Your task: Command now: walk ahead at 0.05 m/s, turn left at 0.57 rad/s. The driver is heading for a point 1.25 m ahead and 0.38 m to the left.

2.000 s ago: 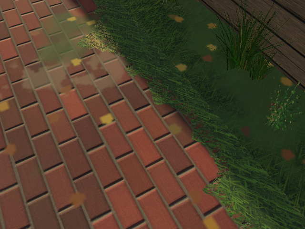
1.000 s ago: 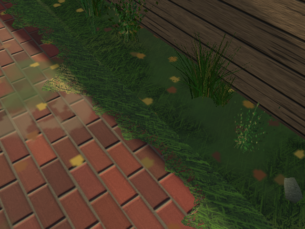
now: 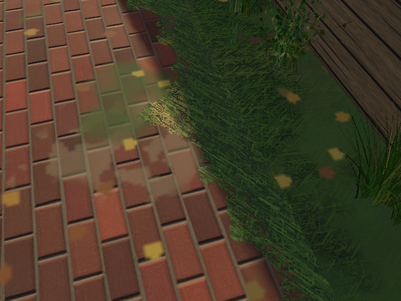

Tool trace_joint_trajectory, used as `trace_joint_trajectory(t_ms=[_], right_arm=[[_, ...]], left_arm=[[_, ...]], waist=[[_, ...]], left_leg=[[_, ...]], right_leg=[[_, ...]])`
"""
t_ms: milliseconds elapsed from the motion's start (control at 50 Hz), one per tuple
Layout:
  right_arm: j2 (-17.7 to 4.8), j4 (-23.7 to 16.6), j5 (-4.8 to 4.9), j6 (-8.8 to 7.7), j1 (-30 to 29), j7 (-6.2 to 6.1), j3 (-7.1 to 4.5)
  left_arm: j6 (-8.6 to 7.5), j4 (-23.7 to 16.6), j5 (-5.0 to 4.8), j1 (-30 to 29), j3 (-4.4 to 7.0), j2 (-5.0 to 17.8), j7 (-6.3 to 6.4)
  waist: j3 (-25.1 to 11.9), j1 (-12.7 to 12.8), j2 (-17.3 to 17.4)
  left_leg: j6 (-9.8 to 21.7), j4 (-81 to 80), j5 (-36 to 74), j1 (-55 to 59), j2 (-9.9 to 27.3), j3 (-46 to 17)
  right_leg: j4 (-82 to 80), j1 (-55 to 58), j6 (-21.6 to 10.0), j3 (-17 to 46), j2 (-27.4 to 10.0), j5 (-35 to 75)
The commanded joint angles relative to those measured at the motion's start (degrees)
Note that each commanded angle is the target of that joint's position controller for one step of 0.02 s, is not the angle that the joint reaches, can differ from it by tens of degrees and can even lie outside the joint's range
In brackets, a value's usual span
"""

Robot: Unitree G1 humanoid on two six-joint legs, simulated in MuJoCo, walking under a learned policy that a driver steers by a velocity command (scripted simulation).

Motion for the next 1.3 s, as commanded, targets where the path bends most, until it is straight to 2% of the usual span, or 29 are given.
trace_joint_trajectory(t_ms=[20,40,60,80,100,120,140,160,200,240,380,440,460,480,500,520,560,620,720,860,920,940,960,980,1000,1060,1100,1200,1300], right_arm=[[-7.90,-5.08,0.54,0.13,-2.43,-0.39,-1.75],[-6.68,-5.74,0.74,0.32,-2.60,-0.51,-1.31],[-3.36,-6.05,-0.03,0.37,0.67,-0.38,-0.34],[-3.71,-7.86,0.32,-0.10,2.71,-0.15,-0.55],[-9.32,-6.58,-0.61,-0.64,4.17,0.18,-1.92],[-11.07,-5.63,-0.01,-0.40,3.84,0.39,-2.84],[-10.02,-4.72,0.28,0.45,3.82,0.13,-2.93],[-8.83,-5.11,0.19,1.16,3.07,-0.04,-2.68],[-5.45,-6.48,0.64,1.81,1.62,0.39,-1.67],[-4.05,-8.43,0.72,1.74,-1.15,0.64,-1.15],[-4.86,-11.44,0.25,2.05,-2.81,2.47,-1.44],[-5.26,-10.12,0.17,2.13,2.05,2.80,-2.42],[-8.07,-9.91,0.16,1.92,4.32,2.20,-3.44],[-15.57,-11.91,-0.36,1.62,4.61,1.17,-4.74],[-14.18,-12.51,-2.68,0.23,6.05,1.90,-4.09],[-12.59,-12.01,-2.78,-0.84,3.89,2.12,-3.47],[-9.20,-12.09,-0.62,-1.14,-1.46,1.48,-2.44],[-8.29,-12.27,-0.75,-0.59,-3.02,0.55,-1.71],[-8.75,-11.65,-0.61,-0.23,-1.92,-0.30,-1.84],[-8.13,-10.52,-1.03,0.31,-2.71,0.78,-1.05],[-5.74,-9.91,-0.26,0.23,-4.30,0.80,0.04],[-4.28,-9.50,-0.97,-0.19,-2.12,0.73,0.51],[-3.28,-9.07,-2.12,-0.77,1.75,0.91,0.74],[-3.87,-9.20,-1.95,-0.95,0.66,0.80,0.49],[-5.68,-8.45,-2.10,-0.86,-0.06,0.59,0.03],[-3.90,-8.57,-2.32,0.11,-3.13,0.71,0.16],[-3.53,-7.73,-1.78,0.04,-2.04,1.12,0.17],[-2.79,-6.31,-1.70,-0.84,-1.52,1.05,0.14],[-2.40,-5.51,-1.58,-1.08,-0.77,0.71,0.14]], left_arm=[[-2.06,-3.59,-0.48,2.10,2.10,6.71,-0.61],[-2.38,-2.98,-0.38,4.19,2.54,7.90,-0.69],[-2.03,-3.56,0.44,4.61,3.23,11.30,-0.27],[-0.87,-2.94,2.44,4.47,3.82,13.65,-0.32],[-0.58,-4.07,1.79,4.73,3.24,9.80,-0.38],[-0.37,-5.02,1.26,3.68,2.49,7.15,-0.20],[-0.03,-5.35,0.84,2.06,2.23,6.16,-0.19],[0.29,-5.30,0.27,1.26,2.14,6.10,-0.07],[1.00,-5.05,0.65,1.27,2.34,7.03,0.09],[1.60,-4.75,0.80,2.22,2.83,7.85,0.35],[1.82,-4.28,-0.72,1.51,4.34,11.07,-0.64],[1.61,-3.29,-2.01,1.86,4.19,9.93,-0.91],[1.51,-2.14,-0.97,5.30,3.61,7.46,-1.27],[1.58,-4.79,2.50,5.63,2.10,3.54,-1.70],[1.26,-6.61,1.29,-1.15,2.87,6.28,-1.02],[1.49,-6.71,-0.15,-2.56,3.47,8.14,-0.60],[2.03,-4.95,0.29,-0.69,4.01,8.62,0.32],[1.99,-4.49,0.27,1.91,3.96,7.54,-0.01],[1.83,-4.84,-0.06,0.19,2.95,5.66,-0.56],[1.19,-5.44,-0.75,0.17,2.58,5.75,-1.85],[0.33,-4.47,-0.11,3.73,2.18,4.32,-2.55],[0.12,-4.90,0.91,4.30,2.45,6.65,-2.38],[0.27,-5.70,1.62,3.42,3.03,10.64,-2.10],[0.23,-4.98,1.98,1.08,2.12,7.76,-2.31],[-0.01,-5.84,1.47,-1.13,1.25,4.93,-2.56],[-0.47,-4.97,0.63,0.85,1.28,5.87,-2.54],[-0.50,-5.24,0.93,1.49,0.90,5.42,-2.49],[-0.30,-5.60,0.51,3.13,0.55,4.63,-2.34],[-0.03,-5.61,0.46,3.55,0.26,3.76,-2.58]], waist=[[-6.99,3.48,8.90],[-7.51,4.34,7.92],[-11.08,2.28,-1.26],[-9.31,-0.24,-17.18],[-10.32,1.49,-13.51],[-9.43,1.86,-8.52],[-7.87,1.39,-5.32],[-6.53,1.56,-5.14],[-4.92,1.94,-6.95],[-5.16,3.36,-9.39],[-6.28,4.16,-11.26],[-6.04,1.38,-8.77],[-6.53,1.46,-0.68],[-6.63,3.68,19.16],[-10.04,-1.96,15.22],[-7.03,-0.74,10.30],[-4.64,1.87,6.92],[-6.22,3.60,8.08],[-6.59,2.21,8.07],[-5.02,0.94,9.00],[-5.18,4.16,7.23],[-6.28,3.18,3.68],[-6.98,-0.49,-6.80],[-5.49,-1.03,-12.08],[-4.21,-0.41,-9.73],[-3.12,1.59,-8.19],[-1.50,1.88,-4.96],[-2.04,3.05,0.43],[-2.29,3.15,1.88]], left_leg=[[6.20,-1.95,16.10,8.58,13.84,-18.15],[4.00,0.98,13.29,5.97,11.72,-16.96],[0.87,11.09,-4.15,-0.05,7.27,-10.61],[-2.76,20.76,-26.04,-13.74,-0.94,-0.04],[-5.62,33.84,-27.52,-17.02,3.07,1.26],[-7.00,39.06,-23.59,-17.36,4.46,1.75],[-8.36,41.24,-20.39,-17.63,5.35,2.64],[-9.18,42.41,-17.55,-18.80,6.02,3.21],[-10.03,39.53,-13.90,-17.21,6.67,6.69],[-10.44,34.07,-12.44,-16.91,7.84,8.52],[-7.05,14.47,-9.19,-4.16,10.05,13.01],[-2.67,-1.28,1.64,6.95,7.54,14.94],[-0.06,-5.33,12.84,15.79,11.30,7.81],[8.60,-4.87,35.45,23.34,28.30,-15.07],[17.03,-7.66,32.13,17.46,31.97,-20.26],[15.15,-8.53,26.19,15.24,28.56,-15.20],[9.50,-8.24,19.63,12.72,23.09,-9.43],[9.14,-8.39,21.81,10.04,20.27,-7.17],[9.04,-7.68,15.73,12.58,19.63,-9.24],[9.43,-5.88,14.84,8.34,19.65,-13.58],[5.71,-3.56,13.67,6.01,16.45,-12.75],[2.38,-1.40,7.15,3.05,14.18,-10.69],[-0.89,4.81,-5.50,-0.43,8.03,-3.94],[-3.63,4.11,-11.70,0.89,6.84,0.90],[-4.91,3.48,-9.49,3.42,8.20,1.55],[-4.85,-0.38,0.47,6.13,8.95,1.36],[-3.26,-0.81,2.10,6.11,9.11,0.99],[-2.83,-1.76,5.85,5.30,9.91,-0.29],[-2.94,-1.76,6.90,5.79,10.18,-0.74]], right_leg=[[-11.61,7.24,-1.52,-1.55,1.22,2.35],[-17.61,14.09,-2.90,-0.98,-1.92,10.01],[-16.50,23.53,-7.57,7.37,-13.51,21.38],[-16.23,27.95,-18.27,20.50,-23.17,37.09],[-15.30,28.17,-21.87,21.76,-26.17,40.01],[-13.89,26.98,-20.03,15.03,-22.85,39.42],[-13.18,25.59,-17.33,9.52,-18.84,36.49],[-13.37,24.61,-16.21,6.97,-17.42,34.31],[-15.17,21.82,-15.88,1.60,-14.61,32.78],[-16.16,23.42,-16.86,-0.26,-15.01,31.38],[-15.70,21.15,-16.36,-4.57,-18.11,23.80],[-8.51,16.46,-11.26,-8.39,-16.11,15.23],[0.73,8.51,-6.42,-13.31,-12.63,5.65],[20.26,-8.63,-0.23,-16.99,-4.51,-25.34],[29.96,-11.26,-0.29,-6.99,-1.54,-27.24],[33.18,-11.86,-1.15,-5.27,-2.61,-22.59],[30.65,-11.57,-1.53,-4.42,-3.86,-13.70],[30.42,-6.88,-0.52,-5.07,-1.81,-7.51],[16.27,-4.95,0.40,-4.53,-1.11,-5.22],[3.04,6.04,-1.07,-5.69,-0.88,-8.38],[-15.53,16.79,-3.23,-6.09,-1.21,5.84],[-16.22,22.38,-4.91,-2.05,-6.36,14.16],[-14.98,24.74,-9.39,5.23,-14.15,26.32],[-16.81,18.04,-15.70,9.50,-17.43,21.93],[-17.65,16.37,-15.60,7.89,-15.35,16.44],[-16.54,15.43,-9.85,3.02,-9.55,5.09],[-15.66,14.10,-7.68,-0.43,-6.76,0.57],[-12.06,16.34,-7.23,-2.91,-4.76,3.52],[-11.02,16.72,-7.05,-3.76,-3.87,4.74]])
